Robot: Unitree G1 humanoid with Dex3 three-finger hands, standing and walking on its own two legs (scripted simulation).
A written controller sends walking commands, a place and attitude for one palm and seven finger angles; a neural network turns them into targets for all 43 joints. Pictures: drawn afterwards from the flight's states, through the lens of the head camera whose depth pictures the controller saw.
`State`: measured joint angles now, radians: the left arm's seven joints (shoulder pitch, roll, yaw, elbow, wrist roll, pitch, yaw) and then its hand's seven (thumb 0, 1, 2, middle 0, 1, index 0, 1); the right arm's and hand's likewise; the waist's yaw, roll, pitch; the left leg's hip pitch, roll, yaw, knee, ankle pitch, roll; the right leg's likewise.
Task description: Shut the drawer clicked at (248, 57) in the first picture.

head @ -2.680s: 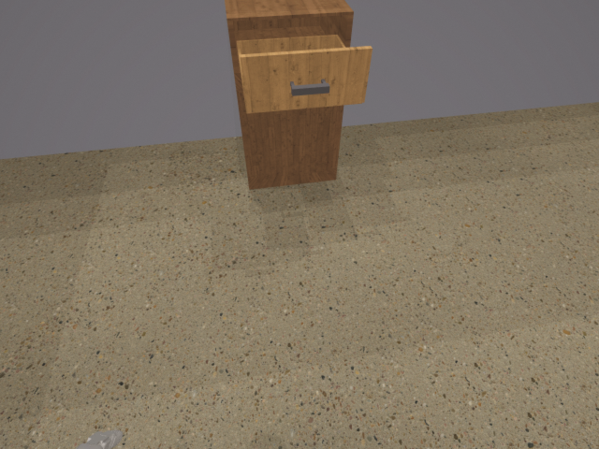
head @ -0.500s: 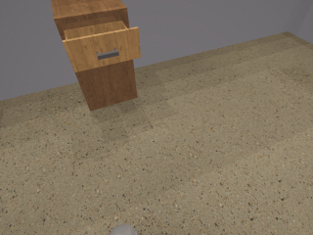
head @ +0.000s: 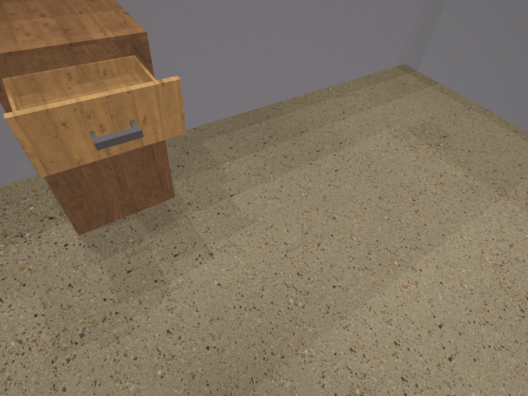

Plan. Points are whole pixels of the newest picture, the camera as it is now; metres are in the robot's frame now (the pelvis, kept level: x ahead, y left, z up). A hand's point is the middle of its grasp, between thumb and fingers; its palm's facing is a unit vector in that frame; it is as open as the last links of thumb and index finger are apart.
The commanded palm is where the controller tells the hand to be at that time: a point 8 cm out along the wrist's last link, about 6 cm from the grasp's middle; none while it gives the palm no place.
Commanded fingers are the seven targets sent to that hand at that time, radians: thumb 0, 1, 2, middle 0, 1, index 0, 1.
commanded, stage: walk to a spot facing it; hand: left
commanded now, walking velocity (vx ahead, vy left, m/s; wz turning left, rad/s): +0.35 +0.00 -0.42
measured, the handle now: (116, 133) +0.69 +0.45 -0.06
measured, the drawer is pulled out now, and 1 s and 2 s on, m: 0.30 0.30 0.30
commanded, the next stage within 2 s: turn to face it in 0.66 s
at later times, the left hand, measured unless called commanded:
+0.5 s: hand (206, 303) +0.32 +0.14 -0.17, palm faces -0.26 -0.96 -0.10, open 7.4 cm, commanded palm none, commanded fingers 0.00 0.90 0.90 -0.20 -0.30 -0.20 -0.30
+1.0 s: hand (219, 251) +0.43 +0.13 -0.15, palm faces -0.28 -0.93 -0.24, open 7.4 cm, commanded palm none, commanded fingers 0.00 0.90 0.90 -0.20 -0.30 -0.20 -0.30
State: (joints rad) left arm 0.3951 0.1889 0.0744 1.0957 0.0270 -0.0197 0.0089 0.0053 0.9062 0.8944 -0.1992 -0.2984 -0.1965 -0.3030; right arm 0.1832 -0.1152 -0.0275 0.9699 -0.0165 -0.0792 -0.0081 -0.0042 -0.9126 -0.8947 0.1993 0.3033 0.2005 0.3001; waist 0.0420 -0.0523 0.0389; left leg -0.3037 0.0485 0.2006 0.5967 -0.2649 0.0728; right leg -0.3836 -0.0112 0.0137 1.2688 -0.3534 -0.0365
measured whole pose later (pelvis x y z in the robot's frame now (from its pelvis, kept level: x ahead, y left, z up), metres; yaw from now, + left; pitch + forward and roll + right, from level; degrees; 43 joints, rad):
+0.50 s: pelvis +0.18 +0.01 +0.00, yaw -14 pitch -1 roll -2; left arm 0.12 0.14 0.07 0.99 0.03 0.04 -0.04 0.00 0.91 0.90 -0.19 -0.30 -0.19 -0.30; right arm 0.56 -0.07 -0.01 1.12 -0.02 -0.07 -0.04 0.00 -0.91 -0.90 0.20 0.30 0.20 0.30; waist -0.06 -0.01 0.08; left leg 0.12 0.05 0.43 0.35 -0.44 0.01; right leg -0.57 -0.02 -0.17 0.79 -0.19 -0.05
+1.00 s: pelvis +0.36 -0.04 +0.01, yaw -22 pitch +0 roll +0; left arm 0.32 0.15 0.04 1.02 0.02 -0.05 0.03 0.00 0.91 0.89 -0.20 -0.30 -0.20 -0.30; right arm 0.11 -0.19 -0.04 0.95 -0.01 -0.01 0.00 0.00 -0.91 -0.90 0.19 0.30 0.19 0.30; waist 0.03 0.03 0.03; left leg -0.52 0.10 0.06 0.81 -0.23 -0.06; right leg -0.10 0.06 -0.06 0.41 -0.30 -0.07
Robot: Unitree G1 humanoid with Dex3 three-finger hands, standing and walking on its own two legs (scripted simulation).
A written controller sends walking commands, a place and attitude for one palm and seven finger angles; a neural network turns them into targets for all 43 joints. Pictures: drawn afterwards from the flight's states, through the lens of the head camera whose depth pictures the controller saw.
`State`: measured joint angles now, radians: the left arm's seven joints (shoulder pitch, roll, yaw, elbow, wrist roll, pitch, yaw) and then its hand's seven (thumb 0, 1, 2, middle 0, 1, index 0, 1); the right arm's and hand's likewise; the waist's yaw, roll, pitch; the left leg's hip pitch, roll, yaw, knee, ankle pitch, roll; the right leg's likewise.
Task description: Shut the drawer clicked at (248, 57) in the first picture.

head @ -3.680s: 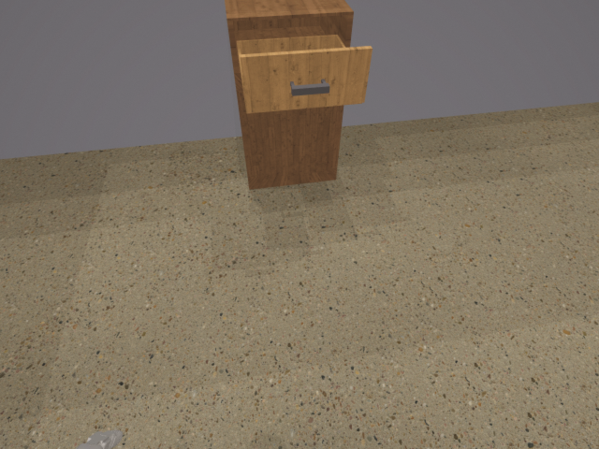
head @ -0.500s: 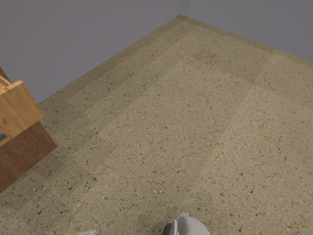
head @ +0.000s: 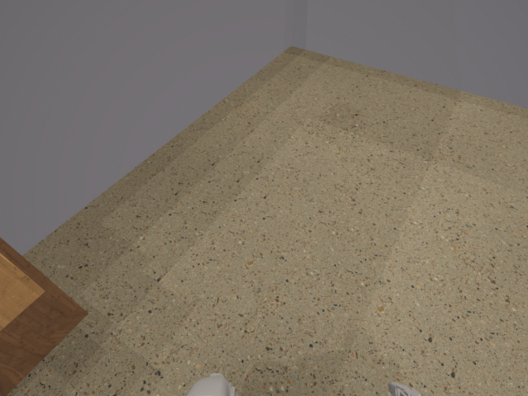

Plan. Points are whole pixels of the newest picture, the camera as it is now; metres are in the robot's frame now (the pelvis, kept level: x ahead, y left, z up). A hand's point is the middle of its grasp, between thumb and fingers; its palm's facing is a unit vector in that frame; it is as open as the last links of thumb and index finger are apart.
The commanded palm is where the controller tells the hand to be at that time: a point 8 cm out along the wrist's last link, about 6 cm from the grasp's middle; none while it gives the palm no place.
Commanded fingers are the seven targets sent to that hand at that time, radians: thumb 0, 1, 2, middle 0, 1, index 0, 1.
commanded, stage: turn to face it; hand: left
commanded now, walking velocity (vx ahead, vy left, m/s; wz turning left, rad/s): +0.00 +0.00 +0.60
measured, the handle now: out of the picture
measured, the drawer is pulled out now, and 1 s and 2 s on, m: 0.30 0.30 0.30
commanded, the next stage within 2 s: take the last steps up to it in 1.76 s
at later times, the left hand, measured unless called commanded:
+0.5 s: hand out of the picture +0.09 +0.25 -0.17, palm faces +0.28 -0.93 -0.24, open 7.4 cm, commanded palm none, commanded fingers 0.00 0.90 0.90 -0.20 -0.30 -0.20 -0.30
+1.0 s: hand out of the picture -0.03 +0.14 -0.14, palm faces +0.57 -0.77 -0.29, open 7.4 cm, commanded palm none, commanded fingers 0.00 0.90 0.90 -0.20 -0.30 -0.20 -0.30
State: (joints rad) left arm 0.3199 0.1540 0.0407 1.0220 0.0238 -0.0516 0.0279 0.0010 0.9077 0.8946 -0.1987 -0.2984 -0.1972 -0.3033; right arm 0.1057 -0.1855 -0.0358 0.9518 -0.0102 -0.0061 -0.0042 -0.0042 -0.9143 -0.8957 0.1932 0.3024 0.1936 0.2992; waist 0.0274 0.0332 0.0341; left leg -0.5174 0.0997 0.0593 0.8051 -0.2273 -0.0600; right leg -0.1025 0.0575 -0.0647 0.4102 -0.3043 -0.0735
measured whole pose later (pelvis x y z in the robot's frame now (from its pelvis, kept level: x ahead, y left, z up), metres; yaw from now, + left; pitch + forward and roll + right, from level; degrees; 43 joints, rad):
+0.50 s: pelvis +0.04 +0.02 +0.00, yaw +15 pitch +2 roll -2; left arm 0.14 0.23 0.10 0.93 0.02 0.05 0.03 0.00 0.91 0.89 -0.20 -0.30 -0.20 -0.30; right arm 0.27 -0.19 -0.07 0.96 -0.02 0.04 -0.01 0.00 -0.91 -0.89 0.20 0.30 0.20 0.30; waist -0.04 0.00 0.05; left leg -0.35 -0.06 -0.07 0.45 -0.12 0.06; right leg -0.45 -0.05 0.03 0.93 -0.39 0.10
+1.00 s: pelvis +0.04 -0.05 +0.00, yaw +35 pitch +0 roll +3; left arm 0.27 0.15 0.03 0.90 0.02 0.01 0.03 0.00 0.90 0.89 -0.20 -0.30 -0.20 -0.30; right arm 0.19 -0.29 -0.10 0.95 -0.02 0.10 0.02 0.00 -0.91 -0.90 0.19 0.30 0.20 0.30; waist -0.01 0.03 0.08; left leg -0.49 0.05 0.00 1.10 -0.38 -0.10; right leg -0.16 -0.11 -0.19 0.49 -0.32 -0.03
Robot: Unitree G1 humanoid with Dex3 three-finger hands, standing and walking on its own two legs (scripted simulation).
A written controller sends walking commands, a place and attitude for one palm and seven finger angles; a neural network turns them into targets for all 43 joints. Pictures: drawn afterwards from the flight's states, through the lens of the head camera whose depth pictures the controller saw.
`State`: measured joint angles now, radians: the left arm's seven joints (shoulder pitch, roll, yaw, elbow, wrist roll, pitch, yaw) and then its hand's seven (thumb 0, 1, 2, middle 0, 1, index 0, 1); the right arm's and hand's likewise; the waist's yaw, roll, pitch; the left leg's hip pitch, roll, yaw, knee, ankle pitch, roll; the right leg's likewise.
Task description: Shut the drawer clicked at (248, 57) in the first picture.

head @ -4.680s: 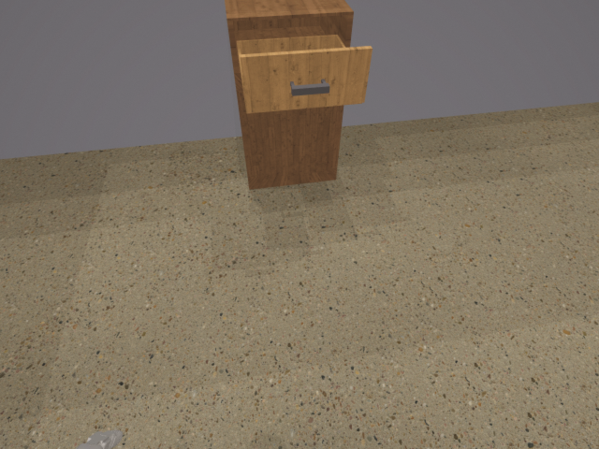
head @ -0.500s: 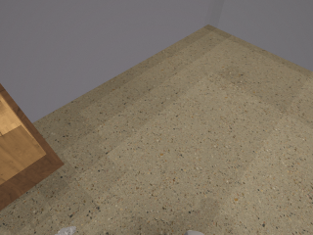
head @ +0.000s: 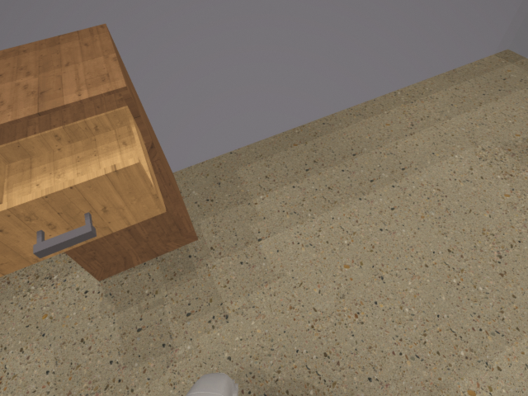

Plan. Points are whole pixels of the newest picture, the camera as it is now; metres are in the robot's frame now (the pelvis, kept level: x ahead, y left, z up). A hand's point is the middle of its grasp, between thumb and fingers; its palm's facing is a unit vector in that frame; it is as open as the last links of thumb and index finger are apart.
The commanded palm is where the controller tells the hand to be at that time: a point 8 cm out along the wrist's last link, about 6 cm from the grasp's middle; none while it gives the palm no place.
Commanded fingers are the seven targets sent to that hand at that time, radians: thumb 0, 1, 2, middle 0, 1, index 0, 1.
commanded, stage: turn to face it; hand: left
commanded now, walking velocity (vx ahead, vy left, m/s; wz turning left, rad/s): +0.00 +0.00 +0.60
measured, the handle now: (65, 233) +0.42 +0.46 -0.08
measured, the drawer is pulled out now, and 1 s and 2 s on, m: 0.30 0.30 0.30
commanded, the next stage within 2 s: take the last steps up to it in 0.76 s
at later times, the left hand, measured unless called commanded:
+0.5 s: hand out of the picture +0.00 +0.29 -0.17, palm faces +0.32 -0.92 -0.25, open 7.4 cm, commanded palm none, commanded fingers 0.00 0.90 0.90 -0.20 -0.30 -0.20 -0.30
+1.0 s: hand out of the picture -0.03 +0.20 -0.15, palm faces +0.46 -0.85 -0.27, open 7.3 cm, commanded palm none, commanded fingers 0.00 0.90 0.90 -0.20 -0.30 -0.20 -0.30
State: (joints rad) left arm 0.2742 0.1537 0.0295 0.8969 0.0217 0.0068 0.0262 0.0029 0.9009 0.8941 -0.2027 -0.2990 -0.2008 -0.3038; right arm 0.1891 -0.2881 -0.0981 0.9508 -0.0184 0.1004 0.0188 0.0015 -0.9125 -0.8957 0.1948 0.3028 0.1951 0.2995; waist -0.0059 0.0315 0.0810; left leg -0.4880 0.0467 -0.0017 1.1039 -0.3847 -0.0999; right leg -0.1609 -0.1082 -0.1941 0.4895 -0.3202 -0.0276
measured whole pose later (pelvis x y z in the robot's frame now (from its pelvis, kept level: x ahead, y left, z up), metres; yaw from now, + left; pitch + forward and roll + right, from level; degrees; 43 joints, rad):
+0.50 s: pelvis -0.01 +0.06 +0.00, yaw +15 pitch +0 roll -1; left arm 0.19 0.26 0.07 0.91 0.02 0.06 0.02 0.00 0.91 0.89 -0.20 -0.30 -0.20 -0.30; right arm 0.15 -0.20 -0.03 0.90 -0.01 0.03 0.00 0.00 -0.91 -0.89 0.20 0.30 0.20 0.30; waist 0.02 -0.03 0.08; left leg -0.21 -0.04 0.00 0.46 -0.25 0.06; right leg -0.48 -0.11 -0.01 1.07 -0.37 0.12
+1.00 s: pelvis -0.02 +0.00 +0.00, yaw +26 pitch -1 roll +2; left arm 0.24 0.14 0.04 0.95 0.01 -0.01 0.03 0.00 0.92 0.89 -0.20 -0.30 -0.20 -0.30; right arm 0.30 -0.24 -0.08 1.04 -0.02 0.07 0.01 0.00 -0.91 -0.90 0.20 0.30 0.20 0.30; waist -0.02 0.06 0.03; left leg -0.44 0.05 -0.03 1.10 -0.32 -0.06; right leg -0.16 -0.04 -0.14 0.42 -0.24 -0.04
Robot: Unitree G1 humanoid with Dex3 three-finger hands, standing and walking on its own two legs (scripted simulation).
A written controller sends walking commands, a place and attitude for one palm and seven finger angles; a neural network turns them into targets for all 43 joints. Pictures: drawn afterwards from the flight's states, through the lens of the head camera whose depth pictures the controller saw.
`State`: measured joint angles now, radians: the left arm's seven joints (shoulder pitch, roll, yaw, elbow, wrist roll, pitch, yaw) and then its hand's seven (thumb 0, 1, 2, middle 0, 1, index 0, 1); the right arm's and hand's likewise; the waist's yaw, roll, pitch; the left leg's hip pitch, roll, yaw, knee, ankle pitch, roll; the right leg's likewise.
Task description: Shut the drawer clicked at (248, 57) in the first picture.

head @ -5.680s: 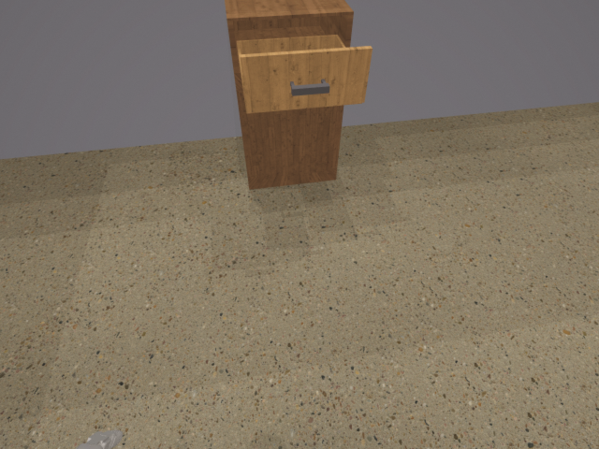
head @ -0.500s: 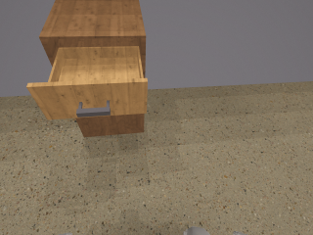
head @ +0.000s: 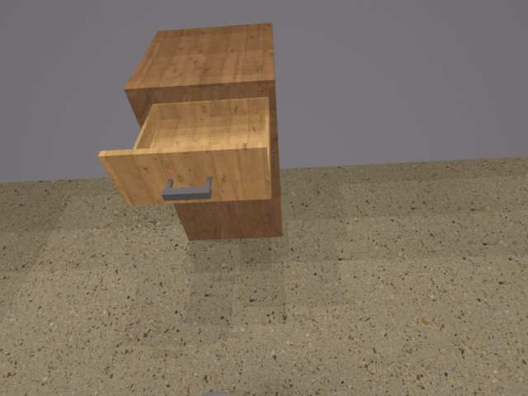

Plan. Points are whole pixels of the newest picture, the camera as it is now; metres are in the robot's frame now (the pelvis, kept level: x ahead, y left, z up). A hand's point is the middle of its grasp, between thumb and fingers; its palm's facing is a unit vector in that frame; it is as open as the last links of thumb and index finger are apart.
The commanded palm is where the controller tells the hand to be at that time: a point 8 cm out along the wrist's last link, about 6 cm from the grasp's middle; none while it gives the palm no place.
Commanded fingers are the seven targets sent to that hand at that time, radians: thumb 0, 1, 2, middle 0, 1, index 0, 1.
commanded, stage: take the last steps up to it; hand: left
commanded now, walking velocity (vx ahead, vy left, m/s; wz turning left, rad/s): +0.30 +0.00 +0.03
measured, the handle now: (188, 187) +0.59 +0.23 -0.08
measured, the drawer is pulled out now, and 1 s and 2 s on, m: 0.30 0.30 0.30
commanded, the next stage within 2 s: come to a stop and stand still in 1.02 s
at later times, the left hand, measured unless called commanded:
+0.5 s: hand out of the picture +0.03 +0.25 -0.19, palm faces +0.07 -0.99 -0.13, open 7.4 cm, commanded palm none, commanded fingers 0.00 0.90 0.90 -0.20 -0.30 -0.20 -0.30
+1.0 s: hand (193, 307) +0.33 +0.18 -0.18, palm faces +0.01 -0.98 -0.22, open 7.2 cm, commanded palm none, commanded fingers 0.00 0.90 0.90 -0.20 -0.30 -0.20 -0.30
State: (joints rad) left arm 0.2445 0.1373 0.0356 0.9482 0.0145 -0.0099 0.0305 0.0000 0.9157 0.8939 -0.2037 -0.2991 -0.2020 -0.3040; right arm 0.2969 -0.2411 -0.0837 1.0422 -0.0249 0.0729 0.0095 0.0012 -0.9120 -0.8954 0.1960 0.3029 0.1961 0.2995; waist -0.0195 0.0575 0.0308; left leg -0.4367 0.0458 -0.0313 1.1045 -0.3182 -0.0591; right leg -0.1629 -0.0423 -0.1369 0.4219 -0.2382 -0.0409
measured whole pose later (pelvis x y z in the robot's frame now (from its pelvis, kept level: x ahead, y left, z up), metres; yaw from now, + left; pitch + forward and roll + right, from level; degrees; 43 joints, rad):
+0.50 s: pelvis +0.07 +0.08 +0.00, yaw -1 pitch -2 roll -1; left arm 0.36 0.19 0.06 1.13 0.03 0.01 -0.01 0.01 0.91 0.89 -0.20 -0.30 -0.19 -0.30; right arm 0.34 -0.14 -0.03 1.07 -0.01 -0.06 -0.03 -0.02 -0.95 -0.89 0.20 0.30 0.20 0.30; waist 0.03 -0.06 0.01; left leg -0.01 0.01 0.14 0.32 -0.28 0.04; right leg -0.54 -0.09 -0.05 1.08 -0.23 0.03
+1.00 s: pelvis +0.23 +0.01 -0.01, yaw -1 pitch -2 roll -1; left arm 0.15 0.15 0.06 1.04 0.01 -0.05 0.03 -0.01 0.93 0.89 -0.20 -0.30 -0.20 -0.30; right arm 0.35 -0.14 -0.05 1.10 -0.02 -0.01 -0.02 0.00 -0.91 -0.90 0.20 0.30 0.20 0.30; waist -0.05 0.04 0.07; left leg -0.43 0.11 0.05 1.17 -0.39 0.00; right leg -0.29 0.01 -0.16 0.50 -0.18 -0.08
